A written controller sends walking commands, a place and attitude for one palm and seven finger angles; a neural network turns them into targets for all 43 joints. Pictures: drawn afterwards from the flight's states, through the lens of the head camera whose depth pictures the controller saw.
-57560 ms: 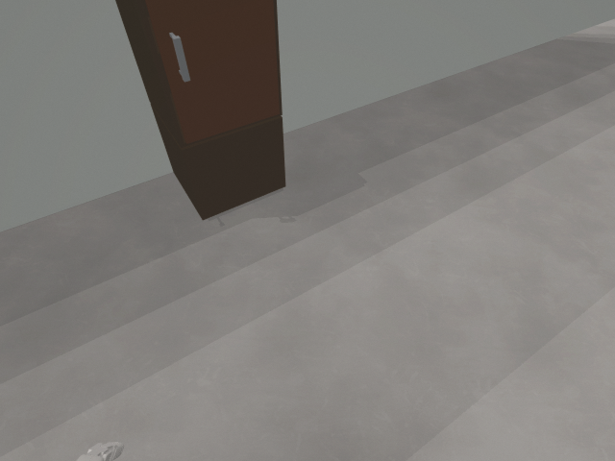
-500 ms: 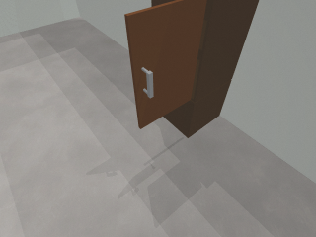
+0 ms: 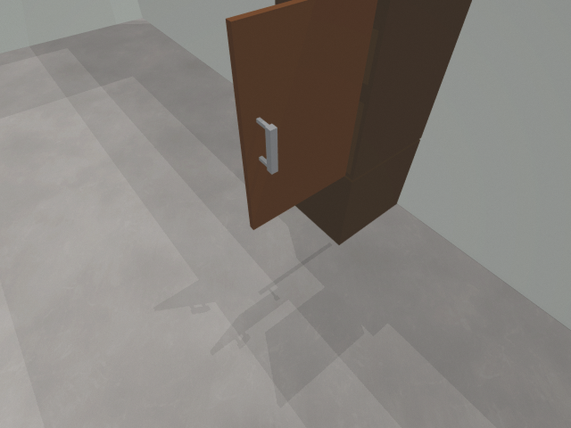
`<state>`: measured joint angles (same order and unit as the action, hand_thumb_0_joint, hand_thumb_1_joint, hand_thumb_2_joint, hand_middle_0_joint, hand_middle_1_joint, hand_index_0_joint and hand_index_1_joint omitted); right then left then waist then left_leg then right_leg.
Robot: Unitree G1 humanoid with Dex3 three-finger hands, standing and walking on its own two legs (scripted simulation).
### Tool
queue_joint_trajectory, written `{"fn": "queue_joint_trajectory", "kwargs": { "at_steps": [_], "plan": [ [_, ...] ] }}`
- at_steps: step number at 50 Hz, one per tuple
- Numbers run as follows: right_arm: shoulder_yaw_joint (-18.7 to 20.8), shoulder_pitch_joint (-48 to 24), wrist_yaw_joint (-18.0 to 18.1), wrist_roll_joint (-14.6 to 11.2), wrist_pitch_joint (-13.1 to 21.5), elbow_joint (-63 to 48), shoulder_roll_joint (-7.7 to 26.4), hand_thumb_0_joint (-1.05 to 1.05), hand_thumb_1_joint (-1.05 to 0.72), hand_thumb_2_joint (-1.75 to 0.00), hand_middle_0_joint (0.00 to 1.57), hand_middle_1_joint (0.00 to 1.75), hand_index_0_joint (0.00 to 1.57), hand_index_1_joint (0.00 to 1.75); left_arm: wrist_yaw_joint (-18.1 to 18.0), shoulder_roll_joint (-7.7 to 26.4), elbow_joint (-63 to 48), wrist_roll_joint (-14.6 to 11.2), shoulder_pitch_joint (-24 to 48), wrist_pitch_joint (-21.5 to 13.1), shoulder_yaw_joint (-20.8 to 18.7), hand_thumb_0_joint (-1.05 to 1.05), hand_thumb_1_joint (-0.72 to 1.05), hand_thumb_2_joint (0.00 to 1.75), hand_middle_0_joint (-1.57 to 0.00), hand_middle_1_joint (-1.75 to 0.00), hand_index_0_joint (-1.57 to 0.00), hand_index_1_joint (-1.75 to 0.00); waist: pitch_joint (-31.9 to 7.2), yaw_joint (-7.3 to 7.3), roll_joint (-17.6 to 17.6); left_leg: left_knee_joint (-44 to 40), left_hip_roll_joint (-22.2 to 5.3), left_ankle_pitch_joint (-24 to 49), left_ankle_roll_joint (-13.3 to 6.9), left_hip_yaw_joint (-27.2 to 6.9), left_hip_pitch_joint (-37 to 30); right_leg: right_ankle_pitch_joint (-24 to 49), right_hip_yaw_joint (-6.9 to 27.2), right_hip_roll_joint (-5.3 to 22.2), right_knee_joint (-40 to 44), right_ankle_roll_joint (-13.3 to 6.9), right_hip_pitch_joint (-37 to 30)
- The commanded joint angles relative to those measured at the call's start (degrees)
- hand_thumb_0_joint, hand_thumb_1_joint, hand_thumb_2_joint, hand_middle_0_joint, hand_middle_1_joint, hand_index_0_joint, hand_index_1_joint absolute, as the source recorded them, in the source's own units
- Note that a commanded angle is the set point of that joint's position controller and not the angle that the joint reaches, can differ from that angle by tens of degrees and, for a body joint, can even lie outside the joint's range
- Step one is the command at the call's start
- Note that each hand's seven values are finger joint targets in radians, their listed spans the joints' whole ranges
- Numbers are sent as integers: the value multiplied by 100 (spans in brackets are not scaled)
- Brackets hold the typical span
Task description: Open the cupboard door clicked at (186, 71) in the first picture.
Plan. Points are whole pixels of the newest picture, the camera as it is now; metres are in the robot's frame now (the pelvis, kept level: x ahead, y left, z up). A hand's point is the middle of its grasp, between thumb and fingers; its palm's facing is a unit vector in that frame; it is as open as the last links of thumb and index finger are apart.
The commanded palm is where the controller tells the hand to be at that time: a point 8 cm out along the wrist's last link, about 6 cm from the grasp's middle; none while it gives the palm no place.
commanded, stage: look to check the result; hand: left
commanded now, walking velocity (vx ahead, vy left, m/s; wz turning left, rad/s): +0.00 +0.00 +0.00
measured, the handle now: (266, 146) +0.71 +0.08 -0.04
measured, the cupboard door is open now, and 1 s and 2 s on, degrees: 89 89 89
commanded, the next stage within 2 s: stand and wait in 0.26 s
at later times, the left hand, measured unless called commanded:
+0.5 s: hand out of the picture +0.10 +0.23 -0.16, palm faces -0.01 -0.94 -0.33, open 7.4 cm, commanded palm none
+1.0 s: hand out of the picture +0.11 +0.23 -0.16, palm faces -0.02 -0.94 -0.34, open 7.4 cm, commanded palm none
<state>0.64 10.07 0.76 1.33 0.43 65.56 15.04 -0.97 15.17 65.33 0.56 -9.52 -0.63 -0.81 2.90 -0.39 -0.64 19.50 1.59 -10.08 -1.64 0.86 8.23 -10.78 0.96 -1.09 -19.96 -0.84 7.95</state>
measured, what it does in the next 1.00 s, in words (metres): stands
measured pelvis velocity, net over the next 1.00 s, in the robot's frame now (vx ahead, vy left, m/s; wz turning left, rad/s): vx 0.03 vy -0.01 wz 0.00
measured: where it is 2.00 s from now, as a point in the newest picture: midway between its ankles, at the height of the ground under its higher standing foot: outside the picture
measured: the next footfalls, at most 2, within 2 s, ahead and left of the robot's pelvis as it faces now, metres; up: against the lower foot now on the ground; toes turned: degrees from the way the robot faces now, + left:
none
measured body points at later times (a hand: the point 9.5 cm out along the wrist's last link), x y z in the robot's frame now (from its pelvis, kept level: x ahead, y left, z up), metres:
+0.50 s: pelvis +0.02 +0.00 +0.00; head +0.04 -0.01 +0.45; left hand +0.10 +0.28 -0.13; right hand +0.10 -0.29 -0.14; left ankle +0.01 +0.10 -0.75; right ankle +0.00 -0.11 -0.75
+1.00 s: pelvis +0.03 -0.01 +0.00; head +0.05 -0.02 +0.45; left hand +0.11 +0.28 -0.13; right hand +0.10 -0.30 -0.14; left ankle +0.01 +0.10 -0.75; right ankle +0.00 -0.11 -0.75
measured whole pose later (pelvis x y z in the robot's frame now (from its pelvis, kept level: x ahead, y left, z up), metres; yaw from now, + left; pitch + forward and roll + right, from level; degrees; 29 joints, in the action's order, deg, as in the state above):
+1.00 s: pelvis +0.03 -0.01 +0.00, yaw +0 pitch -1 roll +0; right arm 0.2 6.1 0.4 1.2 0.5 64.8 18.5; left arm -0.7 18.1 64.5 0.4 -6.1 -1.2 -0.3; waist 2.7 -0.5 -0.5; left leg 16.1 0.6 -10.9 -0.4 0.5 4.5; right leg -11.7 0.8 -2.1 -16.7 -2.0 4.4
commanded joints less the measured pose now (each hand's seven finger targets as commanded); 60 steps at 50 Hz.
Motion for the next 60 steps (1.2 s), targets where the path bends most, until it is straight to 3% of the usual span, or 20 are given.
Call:
{"fn": "queue_joint_trajectory", "kwargs": {
  "at_steps": [1, 7, 16, 22, 33, 60],
  "plan": [
    [185, -148, 67, -31, 115, -289, 1038, 0, -90, -90, 20, 30, 20, 30, -26, 1038, -299, 7, 144, -119, -176, 0, 90, 90, -20, -30, -20, -30, -299, 11, -3, -367, -805, 605, -16, -668, -204, 604, 570, 696, 313, -172, 7],
    [190, -319, 51, -44, 112, -326, 1208, 0, -90, -90, 20, 30, 20, 30, -18, 1199, -338, 13, 240, -138, -181, 0, 90, 90, -20, -30, -20, -30, -302, 19, 154, -380, -810, 654, -24, -672, -301, 653, 603, 707, 391, -174, 26],
    [183, -486, 34, -30, 130, -350, 1342, 0, -90, -90, 20, 30, 20, 30, -11, 1326, -357, 10, 429, -148, -178, 0, 90, 90, -20, -30, -20, -30, -429, 8, 35, -440, -830, 887, 14, -666, -389, 900, 576, 754, 391, -155, -149],
    [185, -548, 40, -46, 135, -385, 1416, 0, -90, -90, 20, 30, 20, 30, -13, 1384, -389, 13, 455, -172, -191, 0, 90, 90, -20, -30, -20, -30, -523, 9, 149, -381, -851, 1170, 15, -633, -527, 1227, 567, 761, 386, -159, -208],
    [192, -569, 50, -43, 133, -402, 1441, 0, -90, -90, 20, 30, 20, 30, -27, 1431, -407, -1, 500, -183, -189, 0, 90, 90, -20, -30, -20, -30, -588, -12, 41, -346, -860, 1482, 42, -593, -649, 1631, 546, 796, 355, -172, -348],
    [181, -522, 58, -47, 119, -382, 1459, 0, -90, -90, 20, 30, 20, 30, -26, 1472, -415, -19, 492, -197, -178, 0, 90, 90, -20, -30, -20, -30, -560, -7, 139, -378, -870, 1337, 59, -552, -700, 1763, 613, 800, 443, -188, -420]
  ]
}}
